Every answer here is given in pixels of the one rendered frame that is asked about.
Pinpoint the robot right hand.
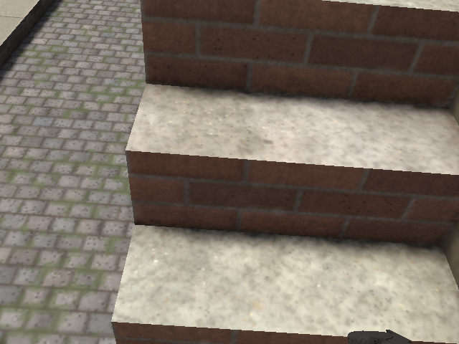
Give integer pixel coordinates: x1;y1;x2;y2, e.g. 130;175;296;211
347;330;411;344

